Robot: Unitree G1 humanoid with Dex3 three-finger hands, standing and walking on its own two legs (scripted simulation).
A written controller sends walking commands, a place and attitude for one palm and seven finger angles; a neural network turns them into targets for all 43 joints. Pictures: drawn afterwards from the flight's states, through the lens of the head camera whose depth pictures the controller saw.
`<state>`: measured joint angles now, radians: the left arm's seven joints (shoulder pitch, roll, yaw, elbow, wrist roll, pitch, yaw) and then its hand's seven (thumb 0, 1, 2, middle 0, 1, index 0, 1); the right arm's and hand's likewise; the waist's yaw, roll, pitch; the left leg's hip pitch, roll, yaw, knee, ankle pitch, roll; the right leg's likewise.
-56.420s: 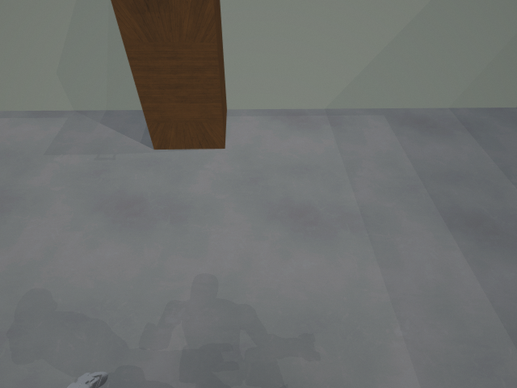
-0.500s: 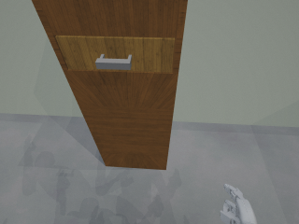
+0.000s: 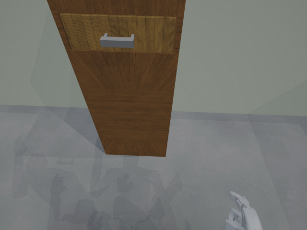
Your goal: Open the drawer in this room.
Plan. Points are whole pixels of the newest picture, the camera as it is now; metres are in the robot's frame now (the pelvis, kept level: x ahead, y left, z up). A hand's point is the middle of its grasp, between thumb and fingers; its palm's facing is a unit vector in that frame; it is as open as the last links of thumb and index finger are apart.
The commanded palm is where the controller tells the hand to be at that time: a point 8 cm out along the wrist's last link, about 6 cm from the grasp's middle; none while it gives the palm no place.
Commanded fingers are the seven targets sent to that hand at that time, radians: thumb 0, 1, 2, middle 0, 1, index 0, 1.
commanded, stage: step back with the hand held close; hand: left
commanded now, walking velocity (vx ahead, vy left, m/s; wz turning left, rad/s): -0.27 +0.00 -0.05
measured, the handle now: (118, 39) +0.68 +0.14 +0.15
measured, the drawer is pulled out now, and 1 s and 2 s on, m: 0.00 0.00 0.00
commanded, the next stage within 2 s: stop stepping back and stand still in 0.12 s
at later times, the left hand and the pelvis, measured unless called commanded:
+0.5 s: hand out of the picture +0.04 +0.20 +0.33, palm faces +0.54 -0.72 -0.44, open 7.4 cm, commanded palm -0.01 +0.27 +0.34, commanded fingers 0.00 0.90 0.90 -0.20 -0.30 -0.20 -0.30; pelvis -0.14 -0.01 +0.01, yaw +0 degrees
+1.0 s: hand out of the picture -0.02 +0.19 +0.34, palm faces +0.58 -0.69 -0.43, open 7.4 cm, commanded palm -0.05 +0.27 +0.34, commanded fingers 0.00 0.90 0.90 -0.20 -0.30 -0.20 -0.30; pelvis -0.18 -0.01 +0.01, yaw +1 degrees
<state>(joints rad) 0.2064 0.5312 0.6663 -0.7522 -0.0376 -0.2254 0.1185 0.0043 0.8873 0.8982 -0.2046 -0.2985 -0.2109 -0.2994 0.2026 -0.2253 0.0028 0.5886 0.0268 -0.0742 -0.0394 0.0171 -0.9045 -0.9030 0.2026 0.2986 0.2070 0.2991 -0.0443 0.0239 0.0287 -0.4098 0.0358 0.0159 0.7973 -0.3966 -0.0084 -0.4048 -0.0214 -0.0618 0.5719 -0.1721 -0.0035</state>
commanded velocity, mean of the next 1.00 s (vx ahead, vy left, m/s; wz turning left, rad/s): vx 0.09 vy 0.02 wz -0.01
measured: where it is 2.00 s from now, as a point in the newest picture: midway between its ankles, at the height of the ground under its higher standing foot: outside the picture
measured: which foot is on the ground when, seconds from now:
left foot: down 0.00-0.32, up 0.34-0.52, down 0.54-1.00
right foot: down 0.00-0.04, up 0.06-0.30, down 0.32-0.56, up 0.58-0.78, down 0.80-1.00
